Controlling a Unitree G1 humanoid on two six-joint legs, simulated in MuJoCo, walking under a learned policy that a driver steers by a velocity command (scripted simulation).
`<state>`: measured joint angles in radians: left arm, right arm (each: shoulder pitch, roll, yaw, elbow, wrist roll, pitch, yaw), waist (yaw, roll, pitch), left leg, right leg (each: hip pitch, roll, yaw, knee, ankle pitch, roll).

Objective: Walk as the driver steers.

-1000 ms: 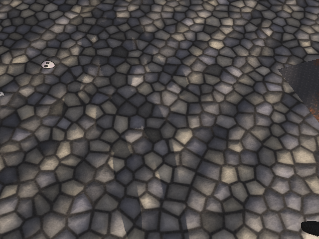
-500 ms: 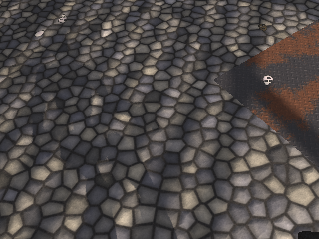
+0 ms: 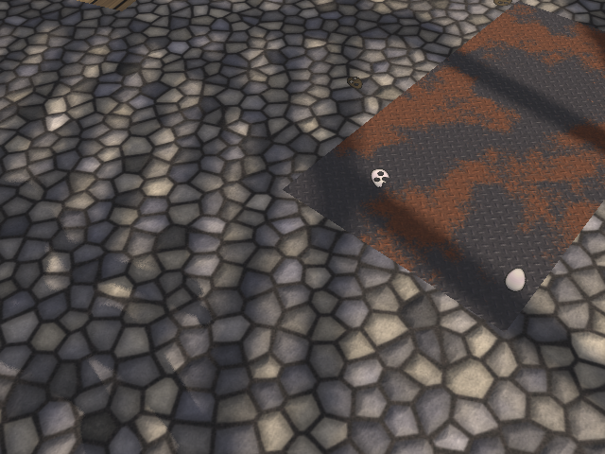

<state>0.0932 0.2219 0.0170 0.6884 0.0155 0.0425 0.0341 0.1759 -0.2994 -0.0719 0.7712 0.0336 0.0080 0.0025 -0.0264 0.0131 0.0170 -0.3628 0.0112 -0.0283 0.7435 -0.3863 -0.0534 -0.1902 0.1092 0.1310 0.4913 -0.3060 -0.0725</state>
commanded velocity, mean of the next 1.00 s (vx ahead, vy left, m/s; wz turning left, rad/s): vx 0.07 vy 0.00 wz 0.17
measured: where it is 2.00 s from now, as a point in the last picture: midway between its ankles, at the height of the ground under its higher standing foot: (342, 320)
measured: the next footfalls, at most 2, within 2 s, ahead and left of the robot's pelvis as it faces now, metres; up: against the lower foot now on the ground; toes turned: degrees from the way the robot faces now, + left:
left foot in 0.12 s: +0.03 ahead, +0.13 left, +0.00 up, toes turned +4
right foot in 0.62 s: +0.18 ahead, -0.04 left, +0.00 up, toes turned +32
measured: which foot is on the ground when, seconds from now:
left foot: up 0.00-0.10, down 0.12-0.64, up 0.66-0.92, down 0.94-1.00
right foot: down 0.00-0.12, up 0.14-0.60, down 0.62-0.94, up 0.96-1.00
